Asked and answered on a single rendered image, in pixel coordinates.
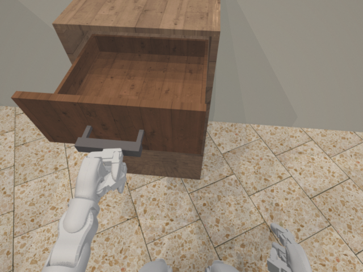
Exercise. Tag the robot left shin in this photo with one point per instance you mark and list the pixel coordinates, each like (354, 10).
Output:
(160, 259)

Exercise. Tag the left robot hand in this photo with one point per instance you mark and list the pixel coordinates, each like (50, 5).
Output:
(104, 165)

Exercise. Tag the right robot hand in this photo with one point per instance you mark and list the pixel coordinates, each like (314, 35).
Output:
(293, 256)

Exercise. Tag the robot shin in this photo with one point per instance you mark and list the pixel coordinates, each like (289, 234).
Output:
(217, 261)
(160, 259)

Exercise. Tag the handle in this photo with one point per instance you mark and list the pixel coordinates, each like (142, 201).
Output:
(86, 144)

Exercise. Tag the cabinet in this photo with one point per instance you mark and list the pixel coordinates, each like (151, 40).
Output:
(184, 19)

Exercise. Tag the robot right shin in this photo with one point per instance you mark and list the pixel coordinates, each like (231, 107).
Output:
(217, 261)

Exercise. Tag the drawer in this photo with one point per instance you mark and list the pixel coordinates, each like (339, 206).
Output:
(122, 84)

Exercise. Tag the robot left forearm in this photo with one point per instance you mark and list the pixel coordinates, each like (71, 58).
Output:
(76, 229)

